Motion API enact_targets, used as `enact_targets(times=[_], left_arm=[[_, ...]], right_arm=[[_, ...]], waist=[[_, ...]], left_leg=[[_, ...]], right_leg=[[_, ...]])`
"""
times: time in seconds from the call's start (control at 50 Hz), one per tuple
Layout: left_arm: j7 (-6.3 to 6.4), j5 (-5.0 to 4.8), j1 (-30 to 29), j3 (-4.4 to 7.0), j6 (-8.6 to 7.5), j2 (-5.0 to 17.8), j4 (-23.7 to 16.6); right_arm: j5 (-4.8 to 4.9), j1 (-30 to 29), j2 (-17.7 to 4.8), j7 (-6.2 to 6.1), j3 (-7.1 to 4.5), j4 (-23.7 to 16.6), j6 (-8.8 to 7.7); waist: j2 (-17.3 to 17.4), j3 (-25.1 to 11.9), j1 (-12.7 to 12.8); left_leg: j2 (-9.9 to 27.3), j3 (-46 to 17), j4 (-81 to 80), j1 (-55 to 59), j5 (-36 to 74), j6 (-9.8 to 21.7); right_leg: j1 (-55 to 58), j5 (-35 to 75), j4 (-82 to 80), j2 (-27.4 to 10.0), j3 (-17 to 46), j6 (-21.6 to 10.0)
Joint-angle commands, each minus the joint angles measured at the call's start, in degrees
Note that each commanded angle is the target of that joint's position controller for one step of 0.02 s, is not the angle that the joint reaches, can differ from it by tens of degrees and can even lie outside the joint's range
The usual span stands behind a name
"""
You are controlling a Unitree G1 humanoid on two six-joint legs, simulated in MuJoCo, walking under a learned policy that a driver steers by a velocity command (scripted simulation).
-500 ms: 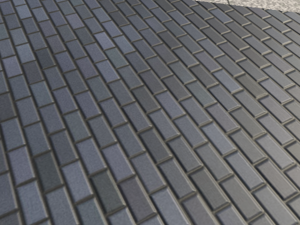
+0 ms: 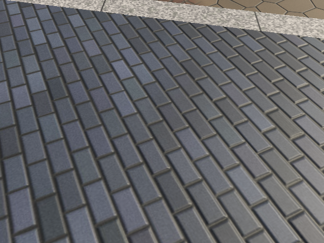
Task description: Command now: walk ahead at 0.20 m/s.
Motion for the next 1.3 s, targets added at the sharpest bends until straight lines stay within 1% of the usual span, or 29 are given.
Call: enact_targets(times=[0.02, 0.04, 0.06, 0.08, 0.1, 0.12, 0.14, 0.16, 0.18, 0.2, 0.24, 0.26, 0.28, 0.3, 0.32, 0.34, 0.36, 0.38, 0.4, 0.42, 0.44, 0.48, 0.52, 0.64, 0.82, 1.02, 1.26, 1.28, 1.3], left_arm=[[0.04, -0.88, -1.5, 2.48, 1.12, 8.4, -2.6], [-0.17, -1.20, -3.5, 2.18, 1.10, 6.3, -3.8], [-0.55, -1.53, -8.0, 1.75, 0.71, 4.3, -6.5], [-1.02, -0.23, -9.3, 1.67, 0.22, 3.9, -7.4], [-1.44, 1.18, -6.6, 2.03, -0.20, 5.2, -5.9], [-1.88, 1.54, -2.7, 2.15, -0.56, 4.6, -4.2], [-2.14, 1.81, -1.1, 2.27, -0.95, 4.4, -3.2], [-2.15, 1.85, -0.7, 2.08, -1.29, 3.5, -2.8], [-1.89, 1.60, -1.4, 1.76, -1.45, 2.7, -2.9], [-1.48, 1.30, -3.0, 1.41, -1.46, 1.9, -3.5], [-0.61, 0.61, -5.0, 0.84, -1.26, 1.3, -4.2], [-0.25, 0.27, -4.5, 0.70, -1.18, 1.4, -3.9], [0.08, 0.01, -2.5, 0.57, -1.24, 1.3, -3.1], [0.43, -0.02, -1.0, 0.71, -1.45, 2.4, -2.5], [0.78, 0.34, 1.8, 1.24, -2.02, 5.0, -2.0], [0.92, 0.83, 4.2, 1.74, -2.59, 8.8, -2.0], [0.76, 0.33, 4.1, 1.58, -2.17, 9.3, -0.9], [0.56, 0.51, 3.6, 0.79, -1.90, 5.9, -0.8], [0.52, 0.50, 1.5, 0.40, -1.67, 4.7, -1.1], [0.75, 0.55, -0.9, 0.40, -1.29, 4.9, -1.8], [1.06, 0.46, -1.4, 0.41, -1.22, 5.0, -1.9], [1.26, 0.02, 0.8, 0.46, -1.50, 4.6, -0.9], [1.36, -0.20, 1.7, 0.51, -1.67, 4.4, -0.2], [1.34, 0.08, 2.2, 0.38, -1.11, 3.2, 1.2], [1.24, 0.19, 3.7, 0.32, -0.55, 2.8, 2.9], [1.03, 0.16, 4.7, 0.23, -0.13, 2.4, 4.0], [0.82, 0.10, 5.3, 0.03, -0.06, 1.9, 4.6], [0.78, 0.13, 5.7, 0.00, 0.00, 1.9, 4.7], [0.74, 0.10, 5.5, 0.29, 0.21, 2.7, 4.6]], right_arm=[[-0.60, 13.1, -2.1, 0.29, -0.07, 2.2, -0.82], [-0.63, 15.4, -3.7, -0.02, -0.26, 2.6, -1.32], [0.62, 18.5, -7.1, -0.29, -1.10, 3.3, -1.88], [1.01, 15.2, -9.2, -0.64, -2.05, 2.8, -2.48], [0.70, 10.5, -7.3, -1.08, -1.70, 1.3, -2.88], [0.71, 8.2, -7.0, -1.27, -1.70, 0.4, -3.30], [0.68, 7.7, -6.8, -1.30, -1.61, 0.0, -3.80], [0.57, 7.9, -6.0, -1.21, -1.36, 0.2, -4.30], [0.50, 8.2, -4.9, -1.12, -1.09, 0.5, -4.60], [0.30, 9.2, -4.2, -1.09, -0.81, 0.9, -4.75], [-0.23, 11.4, -4.5, -1.15, -0.49, 1.5, -4.78], [-0.16, 11.8, -5.2, -1.14, -0.53, 1.6, -4.64], [0.33, 11.4, -5.7, -1.11, -0.57, 1.5, -4.40], [0.53, 11.9, -5.8, -1.04, -0.59, 1.5, -4.24], [0.67, 12.7, -5.3, -0.92, -0.46, 1.3, -4.38], [1.05, 14.0, -3.8, -0.86, -0.24, 0.5, -4.41], [1.99, 16.6, -0.4, -0.93, 0.44, 1.6, -3.70], [1.67, 15.2, -2.8, -1.38, -0.03, 1.8, -2.98], [1.25, 13.9, -2.9, -1.48, -0.12, 1.6, -2.52], [1.11, 13.5, -2.4, -1.33, 0.08, 1.8, -2.22], [0.90, 12.8, -3.1, -1.13, -0.11, 1.9, -2.04], [1.34, 12.2, -3.6, -1.14, -0.17, 2.2, -1.91], [1.51, 11.3, -3.5, -1.33, -0.12, 2.5, -1.73], [1.31, 7.9, -3.3, -1.63, -0.02, 2.9, -0.81], [1.29, 6.0, -3.5, -1.61, 0.25, 3.5, -0.71], [1.20, 7.4, -2.6, -1.51, 0.75, 3.9, -1.07], [1.13, 10.1, -1.4, -1.39, 1.01, 3.8, -1.51], [1.03, 11.0, -1.2, -1.33, 1.06, 4.0, -1.51], [0.84, 11.7, -1.4, -1.26, 0.87, 3.9, -1.44]], waist=[[-4.3, 4.9, -4.3], [2.0, 6.8, -5.1], [11.8, 8.9, -6.4], [16.9, 11.8, -5.0], [9.3, 11.3, -1.5], [6.0, 8.8, 0.7], [4.3, 7.2, 1.5], [4.9, 6.6, 1.7], [5.8, 6.1, 1.4], [6.7, 5.7, 0.7], [7.8, 4.2, -0.6], [8.0, 3.1, -0.8], [7.3, 2.2, 0.2], [6.1, 1.8, 0.7], [4.1, -0.2, 1.0], [-0.2, -2.3, 0.3], [-8.8, -3.2, -0.5], [-7.8, -1.6, -0.3], [-6.8, 1.0, -0.8], [-5.6, 1.9, -1.5], [-4.2, 3.0, -1.6], [-2.0, 1.2, -0.9], [-1.2, 0.0, -0.9], [-0.2, 2.4, -0.7], [-0.1, 4.0, 0.0], [0.0, 5.1, 0.6], [0.2, 5.4, 0.6], [-0.2, 4.3, 0.5], [-0.8, 4.7, 0.4]], left_leg=[[-1.5, 2.1, -7.7, 9.5, -2.8, 3.7], [2.9, -5.0, -16.0, 9.6, -9.4, 6.0], [11.3, -20.5, -26.5, 8.3, -22.8, 9.7], [19.0, -29.7, -33.4, 4.8, -23.6, 11.4], [17.3, -25.7, -33.0, 2.8, -15.4, 10.0], [14.6, -21.0, -31.2, 3.1, -7.9, 8.4], [12.8, -17.3, -29.2, 4.2, -0.7, 7.9], [11.2, -13.6, -27.0, 4.1, 6.7, 7.7], [9.7, -10.5, -25.1, 3.6, 12.9, 7.1], [9.2, -8.9, -23.1, 3.3, 19.0, 7.0], [10.1, -8.2, -18.9, 4.3, 30.5, 7.6], [10.3, -8.3, -16.8, 5.0, 33.1, 7.5], [9.8, -8.0, -14.7, 4.2, 32.9, 6.5], [8.9, -7.7, -13.0, 2.4, 31.1, 4.6], [7.6, -7.0, -11.1, -0.8, 27.1, 2.4], [4.4, -4.6, -7.5, -5.6, 16.5, 0.7], [1.3, -1.0, -7.5, -3.4, 3.8, -0.3], [1.1, -0.6, -6.7, -1.9, 2.0, -0.8], [1.0, -1.1, -7.9, -0.9, 4.3, -0.9], [1.4, -1.7, -9.6, 0.6, 7.4, -1.2], [1.9, -2.5, -11.3, 1.8, 11.9, -1.4], [3.0, -3.0, -12.1, 4.6, 17.4, -2.2], [3.4, -2.9, -12.5, 5.5, 18.2, -2.4], [4.0, -3.0, -14.0, 6.7, 16.7, -2.1], [4.5, -3.2, -15.5, 5.5, 14.0, -1.7], [4.5, -3.5, -16.2, 3.0, 11.6, -1.3], [4.4, -3.8, -16.3, 1.3, 10.2, -0.9], [3.8, -3.4, -16.4, 1.7, 6.3, -0.8], [2.7, -2.7, -15.4, 1.0, 1.2, -0.4]], right_leg=[[-13.1, -37.9, -15.6, -13.4, 17.7, -1.6], [-16.2, -35.1, -9.5, -9.8, 13.6, 0.2], [-21.2, -26.2, 2.9, -2.8, 5.4, 2.8], [-21.4, -14.8, 16.3, -0.6, 2.1, 3.2], [-19.6, -11.6, 21.1, -2.3, 5.1, 3.2], [-16.9, -10.6, 22.9, -2.2, 5.4, 3.5], [-15.6, -10.1, 24.2, -2.3, 5.1, 3.8], [-13.8, -9.8, 23.5, -2.5, 4.4, 4.3], [-11.5, -9.8, 21.0, -2.5, 3.5, 4.7], [-9.3, -10.3, 18.1, -2.3, 2.7, 4.9], [-5.1, -12.2, 11.7, -2.2, 2.0, 4.6], [-2.5, -11.4, 8.2, -1.9, 1.4, 4.2], [2.1, -6.1, 2.6, -1.6, 0.8, 3.7], [7.2, -0.5, -2.4, -2.3, 2.3, 3.4], [14.4, 6.5, -3.7, -7.0, 7.0, 3.2], [20.4, 19.5, -1.9, -13.9, 13.9, 2.0], [17.0, 25.6, -1.1, -17.2, 16.0, -3.3], [14.5, 22.6, -2.4, -17.4, 18.0, -4.1], [11.2, 18.7, -3.1, -15.7, 17.0, -3.2], [9.3, 14.9, -3.7, -13.6, 15.1, -2.0], [8.4, 16.5, -3.0, -11.9, 13.4, -1.0], [10.2, 22.1, -1.2, -9.3, 10.5, 0.3], [12.1, 23.5, -0.8, -9.2, 10.2, 0.7], [9.9, 17.0, -2.4, -8.7, 10.3, 1.4], [9.0, 7.8, -4.6, -8.0, 10.6, 2.0], [8.0, 0.5, -6.0, -7.7, 10.9, 2.3], [6.8, -2.1, -6.1, -7.8, 11.0, 2.5], [6.9, -6.9, -6.6, -7.4, 11.0, 2.4], [5.9, -13.1, -6.6, -6.9, 11.2, 1.9]])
